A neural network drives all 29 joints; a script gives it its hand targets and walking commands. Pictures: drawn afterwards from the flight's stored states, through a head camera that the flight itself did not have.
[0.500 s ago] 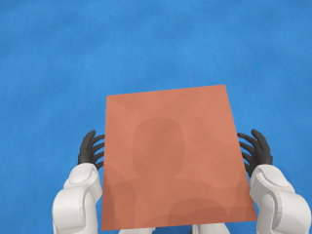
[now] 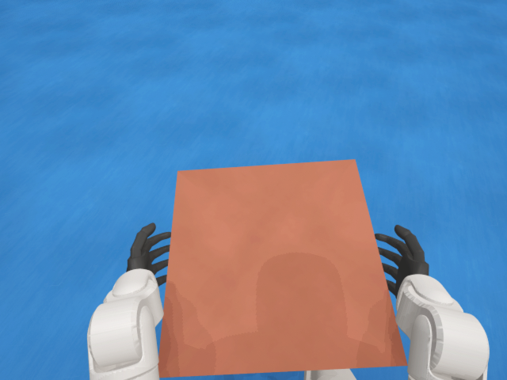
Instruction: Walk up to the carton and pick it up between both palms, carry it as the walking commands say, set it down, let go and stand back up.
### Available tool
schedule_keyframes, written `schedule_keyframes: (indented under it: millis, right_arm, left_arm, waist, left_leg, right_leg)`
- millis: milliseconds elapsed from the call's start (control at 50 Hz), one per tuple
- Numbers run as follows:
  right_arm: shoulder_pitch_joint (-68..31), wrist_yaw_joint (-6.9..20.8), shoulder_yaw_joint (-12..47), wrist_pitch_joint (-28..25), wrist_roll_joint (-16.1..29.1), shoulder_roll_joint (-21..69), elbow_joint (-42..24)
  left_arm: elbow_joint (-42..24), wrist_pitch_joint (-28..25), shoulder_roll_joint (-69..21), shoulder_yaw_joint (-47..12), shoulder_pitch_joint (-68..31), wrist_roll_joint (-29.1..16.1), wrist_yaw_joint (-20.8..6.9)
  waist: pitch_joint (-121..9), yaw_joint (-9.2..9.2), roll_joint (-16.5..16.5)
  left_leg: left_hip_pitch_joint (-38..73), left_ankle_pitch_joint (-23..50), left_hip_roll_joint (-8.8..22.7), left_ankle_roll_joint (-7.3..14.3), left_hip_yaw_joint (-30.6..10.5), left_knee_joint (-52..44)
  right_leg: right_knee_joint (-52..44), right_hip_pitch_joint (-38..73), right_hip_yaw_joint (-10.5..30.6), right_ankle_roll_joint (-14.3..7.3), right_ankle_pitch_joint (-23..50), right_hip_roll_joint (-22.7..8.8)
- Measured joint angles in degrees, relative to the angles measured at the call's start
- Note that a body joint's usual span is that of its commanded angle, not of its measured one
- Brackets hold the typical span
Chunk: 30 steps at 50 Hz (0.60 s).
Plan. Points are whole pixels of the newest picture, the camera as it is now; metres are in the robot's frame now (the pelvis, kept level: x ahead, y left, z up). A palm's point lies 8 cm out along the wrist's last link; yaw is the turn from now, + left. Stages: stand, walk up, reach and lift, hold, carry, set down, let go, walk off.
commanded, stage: carry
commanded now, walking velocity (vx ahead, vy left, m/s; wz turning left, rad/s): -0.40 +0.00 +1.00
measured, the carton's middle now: (272, 269) +0.28 -0.02 +0.00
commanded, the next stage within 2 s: none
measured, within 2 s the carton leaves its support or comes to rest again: neither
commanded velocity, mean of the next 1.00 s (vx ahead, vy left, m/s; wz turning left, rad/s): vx -0.40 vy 0.00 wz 1.00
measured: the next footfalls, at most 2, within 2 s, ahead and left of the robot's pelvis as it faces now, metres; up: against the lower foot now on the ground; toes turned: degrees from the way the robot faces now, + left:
right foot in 0.26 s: -0.10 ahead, -0.10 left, +0.00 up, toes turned +11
left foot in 0.56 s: -0.34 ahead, +0.17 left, +0.00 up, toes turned +34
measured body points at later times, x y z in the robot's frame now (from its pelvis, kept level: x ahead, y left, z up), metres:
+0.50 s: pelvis -0.25 +0.00 +0.02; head -0.23 +0.02 +0.46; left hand -0.10 +0.27 +0.09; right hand +0.05 -0.07 +0.11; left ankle -0.32 +0.16 -0.65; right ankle -0.14 -0.11 -0.71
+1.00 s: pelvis -0.47 -0.08 +0.02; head -0.44 -0.06 +0.47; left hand -0.48 +0.23 +0.10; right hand -0.17 +0.02 +0.09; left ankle -0.51 +0.05 -0.62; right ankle -0.37 -0.12 -0.71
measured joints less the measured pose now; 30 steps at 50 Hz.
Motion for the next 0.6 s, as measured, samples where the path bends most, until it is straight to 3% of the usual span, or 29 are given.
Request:
schedule_keyframes:
  millis: [60, 140, 180, 240, 260, 280, 320, 340, 380, 420, 480, 560, 600]
  right_arm:
    - [0.6, 0.2, 0.2, 1.5, -0.6, 0.0, 0.6]
    - [-0.6, 1.7, -0.8, -0.5, -0.2, 0.0, -2.4]
    - [-1.1, 2.3, -1.0, -2.5, 0.0, 0.0, -4.1]
    - [-1.2, 2.2, -0.8, -3.9, -0.3, 0.0, -6.2]
    - [-1.3, 2.0, -0.9, -3.7, -0.5, -0.1, -6.7]
    - [-1.3, 1.8, -1.3, -3.5, -0.6, -0.1, -6.6]
    - [-0.2, 1.4, -0.8, -2.5, -0.4, 0.0, -5.6]
    - [0.4, 1.0, -0.5, -1.5, -0.2, 0.0, -5.2]
    - [1.8, 0.7, -0.6, -0.1, 0.1, 0.1, -5.0]
    - [2.4, 0.7, -0.6, 0.3, 0.4, 0.1, -5.3]
    - [0.8, 0.5, -0.9, 0.5, 0.7, 0.0, -6.2]
    - [-1.6, 0.8, -2.2, 1.0, 1.0, -0.1, -6.8]
    - [-1.5, 1.0, -1.4, -0.5, 0.7, 0.0, -3.9]
  left_arm:
    - [0.3, 0.4, -0.1, -0.3, 2.3, -0.5, 0.5]
    - [-4.7, -1.7, -0.2, -1.7, 3.1, -3.3, 3.6]
    - [-7.1, -2.7, -0.1, -2.0, 2.4, -4.5, 4.8]
    - [-7.7, -4.0, 0.0, -1.8, 1.0, -4.8, 4.0]
    - [-7.0, -4.6, 0.0, -1.9, 0.7, -4.6, 3.4]
    - [-6.0, -4.9, -0.1, -2.1, 0.5, -4.5, 3.2]
    - [-4.8, -3.7, -0.1, -1.6, 0.9, -3.9, 2.3]
    - [-4.3, -3.0, -0.1, -1.3, 1.8, -3.5, 1.7]
    - [-3.6, -2.2, -0.2, -1.6, 3.3, -3.4, 1.4]
    - [-4.0, -1.6, -0.3, -1.7, 3.5, -3.1, 1.3]
    - [-5.7, -1.1, -0.2, -2.1, 2.3, -1.8, 1.0]
    - [-6.2, -0.8, 0.0, -2.8, 0.3, -0.9, 1.2]
    - [-4.3, -0.3, 0.0, -1.2, -1.4, -0.6, 1.0]
  waist:
    - [1.8, 2.61, 1.6]
    - [4.8, 5.99, 4.4]
    - [5.2, 6.81, 5.8]
    - [3.9, 7.23, 8.0]
    - [3.6, 7.28, 9.5]
    - [4.2, 6.84, 11.0]
    - [4.6, 5.84, 8.6]
    - [4.4, 5.11, 6.7]
    - [3.9, 3.15, 3.8]
    - [3.4, 1.49, 1.7]
    - [2.8, -0.32, 0.2]
    - [0.2, -1.69, 1.1]
    - [0.0, -1.03, 0.5]
  left_leg:
    - [-2.9, 6.0, -0.4, 0.3, -3.9, -3.4]
    - [-6.7, 13.5, -2.5, 0.3, -7.6, -7.9]
    - [-8.1, 17.8, -3.8, 0.0, -9.5, -11.3]
    - [-9.1, 25.3, -5.7, -0.7, -12.7, -18.5]
    - [-9.4, 26.1, -5.6, -1.3, -13.4, -19.9]
    - [-10.3, 20.5, -5.8, -1.5, -13.4, -17.7]
    - [-15.0, 2.7, -7.2, -1.7, -6.7, -0.6]
    - [-17.3, -2.0, -7.0, -1.7, -3.5, 9.1]
    - [-18.8, -3.5, -5.0, -1.8, 0.2, 23.0]
    - [-17.4, -3.0, -2.4, -1.6, 1.2, 28.6]
    - [-10.5, -3.0, 1.4, -1.3, 0.9, 22.0]
    - [2.2, 0.2, 3.3, -1.2, 1.1, 0.0]
    - [-1.5, -1.8, 1.8, -1.1, -0.5, 1.7]
  right_leg:
    - [6.8, -2.1, 1.8, 0.3, 3.3, 4.8]
    - [4.3, 0.1, 2.7, -0.4, 8.4, 7.6]
    - [-1.2, 3.5, 3.4, -0.8, 7.9, 9.3]
    - [-16.6, 12.0, 3.3, -2.0, 6.2, 12.6]
    - [-22.4, 14.4, 2.4, -3.5, 10.1, 13.4]
    - [-23.9, 15.1, 1.3, -4.6, 13.6, 13.5]
    - [-22.9, 14.9, 0.7, -4.9, 15.5, 10.1]
    - [-22.7, 14.9, 0.5, -4.8, 15.8, 8.2]
    - [-23.6, 15.6, -1.1, -4.1, 16.7, 4.7]
    - [-23.6, 15.1, -2.8, -3.3, 17.9, 1.7]
    - [-21.8, 12.5, -4.5, -1.9, 19.3, -1.5]
    - [-14.4, 6.2, -6.4, 0.0, 18.8, -5.4]
    - [-6.0, 1.3, -1.8, 0.9, 6.1, -3.6]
